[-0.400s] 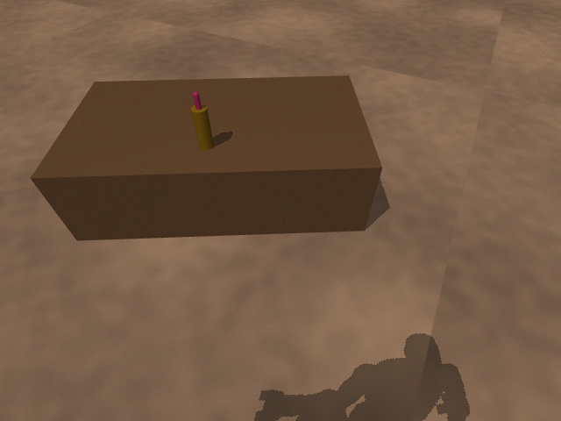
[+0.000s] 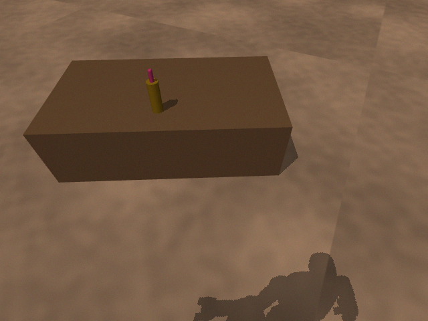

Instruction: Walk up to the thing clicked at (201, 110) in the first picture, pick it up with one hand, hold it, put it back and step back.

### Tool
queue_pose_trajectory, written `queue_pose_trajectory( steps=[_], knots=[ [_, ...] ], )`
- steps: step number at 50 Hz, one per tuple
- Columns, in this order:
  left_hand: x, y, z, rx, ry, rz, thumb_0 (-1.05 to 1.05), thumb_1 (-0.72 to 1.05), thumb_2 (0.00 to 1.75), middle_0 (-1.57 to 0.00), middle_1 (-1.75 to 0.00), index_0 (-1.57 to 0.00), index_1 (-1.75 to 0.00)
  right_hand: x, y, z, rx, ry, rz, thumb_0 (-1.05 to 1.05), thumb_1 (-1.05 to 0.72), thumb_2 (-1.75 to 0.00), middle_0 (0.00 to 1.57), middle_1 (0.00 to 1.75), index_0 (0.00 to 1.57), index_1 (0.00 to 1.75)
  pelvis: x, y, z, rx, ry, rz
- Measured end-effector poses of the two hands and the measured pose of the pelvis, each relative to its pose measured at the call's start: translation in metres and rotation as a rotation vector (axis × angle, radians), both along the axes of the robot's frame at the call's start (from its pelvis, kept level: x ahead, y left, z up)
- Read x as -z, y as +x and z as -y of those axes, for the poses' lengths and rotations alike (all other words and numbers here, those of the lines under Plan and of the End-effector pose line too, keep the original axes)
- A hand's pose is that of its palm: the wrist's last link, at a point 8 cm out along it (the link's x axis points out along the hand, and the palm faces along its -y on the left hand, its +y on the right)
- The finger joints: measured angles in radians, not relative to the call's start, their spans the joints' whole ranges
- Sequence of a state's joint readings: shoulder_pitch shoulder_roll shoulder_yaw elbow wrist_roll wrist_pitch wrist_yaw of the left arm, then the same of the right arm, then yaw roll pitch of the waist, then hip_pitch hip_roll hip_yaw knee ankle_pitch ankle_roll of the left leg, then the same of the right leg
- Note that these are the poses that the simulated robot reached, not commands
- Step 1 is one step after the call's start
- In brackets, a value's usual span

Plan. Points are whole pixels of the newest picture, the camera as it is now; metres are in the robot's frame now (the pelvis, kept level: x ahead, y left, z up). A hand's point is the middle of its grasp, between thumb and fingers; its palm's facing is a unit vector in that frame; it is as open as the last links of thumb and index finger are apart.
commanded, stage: stand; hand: left
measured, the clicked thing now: (153, 90) +1.20 +0.33 -0.27
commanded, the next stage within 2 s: walk up in 0.72 s
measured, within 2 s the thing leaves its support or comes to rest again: neither
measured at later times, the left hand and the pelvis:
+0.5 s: hand out of the picture +0.08 +0.25 -0.16, palm faces -0.01 -0.94 -0.33, open 7.3 cm; pelvis +0.00 +0.00 +0.00, yaw +0 degrees
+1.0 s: hand out of the picture +0.06 +0.33 -0.16, palm faces +0.03 -0.92 -0.38, open 7.3 cm; pelvis +0.05 +0.04 -0.01, yaw +2 degrees
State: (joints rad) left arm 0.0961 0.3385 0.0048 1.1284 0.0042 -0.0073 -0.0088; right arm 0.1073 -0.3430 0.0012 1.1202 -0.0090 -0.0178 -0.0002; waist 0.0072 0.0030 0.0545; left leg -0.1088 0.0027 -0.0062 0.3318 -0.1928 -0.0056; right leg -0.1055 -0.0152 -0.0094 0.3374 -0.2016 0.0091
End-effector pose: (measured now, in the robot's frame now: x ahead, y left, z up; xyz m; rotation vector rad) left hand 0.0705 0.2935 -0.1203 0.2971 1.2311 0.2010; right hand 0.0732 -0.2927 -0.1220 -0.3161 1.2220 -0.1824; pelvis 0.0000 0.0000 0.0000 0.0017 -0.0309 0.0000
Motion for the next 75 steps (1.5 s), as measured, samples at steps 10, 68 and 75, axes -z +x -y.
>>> queue_pose_trajectory(
  steps=[10,68,75],
  knots=[
    [0.0,0.001,0.0,0.001,0.002,-0.002,0.0,0.91,0.89,-0.21,-0.3,-0.21,-0.3,0.0,0.002,0.0,0.002,0.0,-0.001,0.01,-0.9,-0.9,0.2,0.3,0.21,0.3,0.0,0.002,0.0,0.0,-0.001,-0.002],
    [-0.014,0.164,-0.113,0.09,0.044,0.074,0.0,0.91,0.89,-0.21,-0.3,-0.2,-0.3,-0.002,0.1,-0.064,0.028,0.007,0.017,0.01,-0.9,-0.9,0.21,0.3,0.21,0.3,0.012,0.162,-0.083,0.005,0.023,0.027],
    [-0.019,0.242,-0.095,0.094,0.091,0.191,0.0,0.9,0.89,-0.21,-0.3,-0.21,-0.3,0.028,0.167,-0.052,0.014,0.033,-0.002,0.01,-0.9,-0.9,0.21,0.3,0.21,0.3,0.028,0.223,-0.068,-0.001,0.0,0.033]
  ],
)
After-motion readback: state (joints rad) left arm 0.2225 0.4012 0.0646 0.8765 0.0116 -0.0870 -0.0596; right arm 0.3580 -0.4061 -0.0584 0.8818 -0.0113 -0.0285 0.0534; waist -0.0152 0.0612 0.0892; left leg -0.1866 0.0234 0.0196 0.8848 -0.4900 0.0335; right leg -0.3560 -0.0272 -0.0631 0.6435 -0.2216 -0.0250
